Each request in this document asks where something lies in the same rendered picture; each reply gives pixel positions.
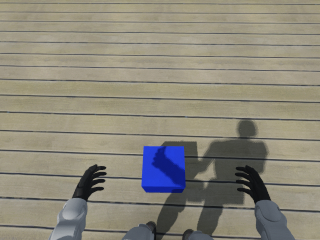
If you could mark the right robot hand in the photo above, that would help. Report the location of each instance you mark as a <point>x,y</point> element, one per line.
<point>258,190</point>

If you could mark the robot right forearm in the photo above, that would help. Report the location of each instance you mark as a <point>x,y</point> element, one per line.
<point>271,223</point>

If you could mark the robot left thigh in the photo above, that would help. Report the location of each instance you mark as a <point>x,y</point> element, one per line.
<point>139,233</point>

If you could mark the carton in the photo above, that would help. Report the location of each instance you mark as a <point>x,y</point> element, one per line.
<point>163,169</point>

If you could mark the robot left foot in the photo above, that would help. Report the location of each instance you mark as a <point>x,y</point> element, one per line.
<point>152,228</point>

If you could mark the left robot hand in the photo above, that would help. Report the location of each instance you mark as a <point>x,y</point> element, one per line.
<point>84,188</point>

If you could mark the robot left forearm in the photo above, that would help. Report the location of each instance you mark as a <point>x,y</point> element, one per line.
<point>71,220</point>

